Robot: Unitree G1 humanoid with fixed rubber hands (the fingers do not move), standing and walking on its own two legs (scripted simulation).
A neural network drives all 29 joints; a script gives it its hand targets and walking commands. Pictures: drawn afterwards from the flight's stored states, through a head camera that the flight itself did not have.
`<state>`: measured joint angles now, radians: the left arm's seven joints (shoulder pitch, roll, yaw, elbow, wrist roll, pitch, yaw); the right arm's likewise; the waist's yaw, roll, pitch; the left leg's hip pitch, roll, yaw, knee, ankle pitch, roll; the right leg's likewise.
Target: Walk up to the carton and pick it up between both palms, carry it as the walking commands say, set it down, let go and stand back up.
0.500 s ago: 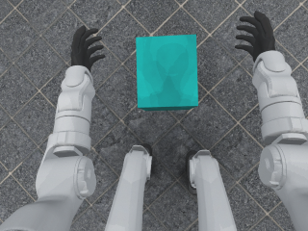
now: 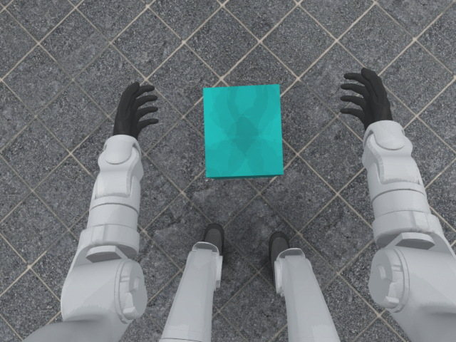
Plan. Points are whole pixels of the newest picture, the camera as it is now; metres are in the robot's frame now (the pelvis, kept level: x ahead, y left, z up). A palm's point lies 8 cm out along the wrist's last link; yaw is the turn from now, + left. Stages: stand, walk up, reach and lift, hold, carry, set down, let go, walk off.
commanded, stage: let go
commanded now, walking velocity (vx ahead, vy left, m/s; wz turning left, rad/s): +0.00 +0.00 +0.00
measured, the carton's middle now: (242, 138) +0.49 +0.02 -0.55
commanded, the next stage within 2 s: stand in 1.08 s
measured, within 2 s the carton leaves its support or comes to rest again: neither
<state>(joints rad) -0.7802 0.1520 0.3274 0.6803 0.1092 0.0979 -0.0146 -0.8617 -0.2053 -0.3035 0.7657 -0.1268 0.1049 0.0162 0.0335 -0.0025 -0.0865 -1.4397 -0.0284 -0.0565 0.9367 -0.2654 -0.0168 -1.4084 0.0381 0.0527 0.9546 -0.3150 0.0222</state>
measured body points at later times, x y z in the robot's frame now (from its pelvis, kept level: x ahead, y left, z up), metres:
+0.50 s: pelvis +0.05 +0.00 +0.08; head +0.16 +0.00 +0.52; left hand +0.27 +0.23 -0.01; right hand +0.29 -0.23 -0.01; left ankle +0.06 +0.12 -0.65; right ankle +0.04 -0.13 -0.65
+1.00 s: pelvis +0.07 -0.01 +0.09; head +0.08 -0.01 +0.54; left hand +0.24 +0.23 +0.02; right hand +0.24 -0.24 +0.02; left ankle +0.06 +0.12 -0.65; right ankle +0.04 -0.13 -0.65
